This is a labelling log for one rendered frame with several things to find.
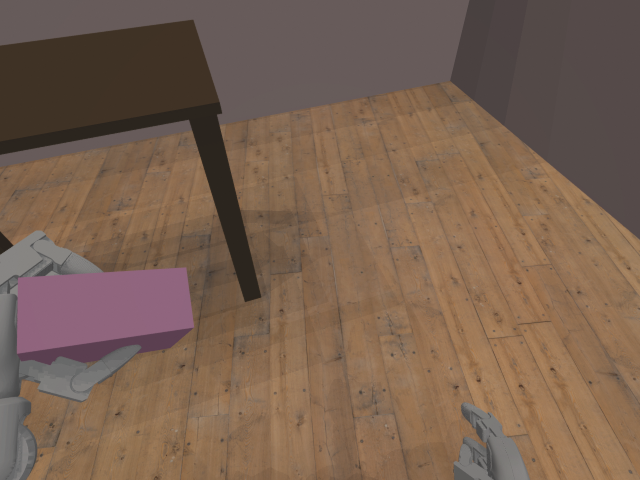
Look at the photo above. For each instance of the sponge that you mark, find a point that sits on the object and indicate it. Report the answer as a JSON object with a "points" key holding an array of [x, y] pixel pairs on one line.
{"points": [[84, 317]]}

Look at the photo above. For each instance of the left robot hand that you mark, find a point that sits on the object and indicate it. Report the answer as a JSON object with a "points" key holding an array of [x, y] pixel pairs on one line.
{"points": [[37, 255]]}

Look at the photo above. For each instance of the table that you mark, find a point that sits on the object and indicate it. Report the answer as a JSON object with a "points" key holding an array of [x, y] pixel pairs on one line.
{"points": [[71, 88]]}

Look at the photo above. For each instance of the right robot hand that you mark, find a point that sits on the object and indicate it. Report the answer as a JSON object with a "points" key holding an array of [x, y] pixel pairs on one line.
{"points": [[500, 460]]}

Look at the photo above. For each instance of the robot left forearm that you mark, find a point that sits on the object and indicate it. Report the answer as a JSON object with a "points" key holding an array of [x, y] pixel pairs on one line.
{"points": [[18, 446]]}

